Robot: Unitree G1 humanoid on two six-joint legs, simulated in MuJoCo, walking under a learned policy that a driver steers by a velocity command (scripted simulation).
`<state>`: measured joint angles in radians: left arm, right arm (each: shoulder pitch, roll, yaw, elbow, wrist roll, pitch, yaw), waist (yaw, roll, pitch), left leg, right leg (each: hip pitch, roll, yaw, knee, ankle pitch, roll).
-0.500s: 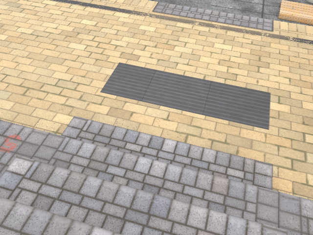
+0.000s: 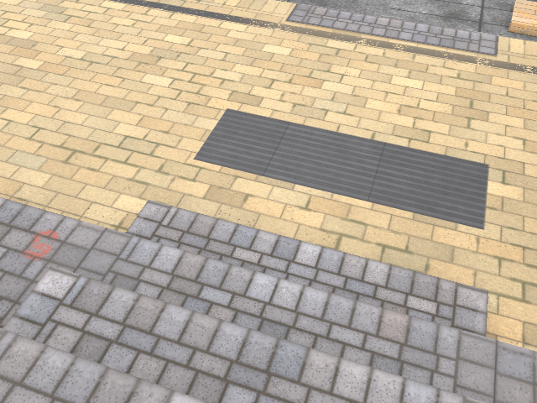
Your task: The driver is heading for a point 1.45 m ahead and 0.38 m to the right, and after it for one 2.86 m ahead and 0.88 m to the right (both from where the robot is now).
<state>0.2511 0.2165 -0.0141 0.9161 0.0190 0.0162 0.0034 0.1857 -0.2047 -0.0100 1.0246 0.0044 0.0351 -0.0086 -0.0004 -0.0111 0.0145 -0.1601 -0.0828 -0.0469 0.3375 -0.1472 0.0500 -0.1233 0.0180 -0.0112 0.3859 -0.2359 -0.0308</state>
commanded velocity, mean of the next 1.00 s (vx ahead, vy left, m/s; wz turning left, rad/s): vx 0.00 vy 0.00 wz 0.01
